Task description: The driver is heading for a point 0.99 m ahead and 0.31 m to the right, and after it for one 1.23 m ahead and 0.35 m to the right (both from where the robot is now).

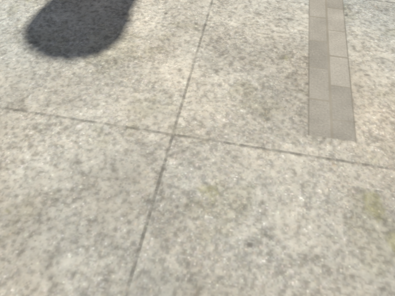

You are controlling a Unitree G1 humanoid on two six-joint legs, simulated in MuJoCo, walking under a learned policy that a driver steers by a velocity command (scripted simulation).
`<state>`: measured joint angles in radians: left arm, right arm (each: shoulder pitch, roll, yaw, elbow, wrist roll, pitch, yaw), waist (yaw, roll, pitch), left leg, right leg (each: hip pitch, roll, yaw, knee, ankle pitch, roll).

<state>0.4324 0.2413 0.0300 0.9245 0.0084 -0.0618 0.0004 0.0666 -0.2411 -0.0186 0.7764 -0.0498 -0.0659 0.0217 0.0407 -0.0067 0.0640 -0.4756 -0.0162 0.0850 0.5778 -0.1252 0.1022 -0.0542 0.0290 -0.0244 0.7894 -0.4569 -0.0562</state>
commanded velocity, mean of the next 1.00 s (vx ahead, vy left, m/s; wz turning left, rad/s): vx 0.12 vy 0.00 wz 0.00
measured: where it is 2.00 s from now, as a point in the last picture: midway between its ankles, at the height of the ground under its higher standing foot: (221, 275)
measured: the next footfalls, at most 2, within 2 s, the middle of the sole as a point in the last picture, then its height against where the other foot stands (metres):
right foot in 0.42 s outside the picture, level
left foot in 1.94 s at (198, 220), level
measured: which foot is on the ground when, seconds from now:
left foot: down 0.00-1.00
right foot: up 0.00-0.40, down 0.42-1.00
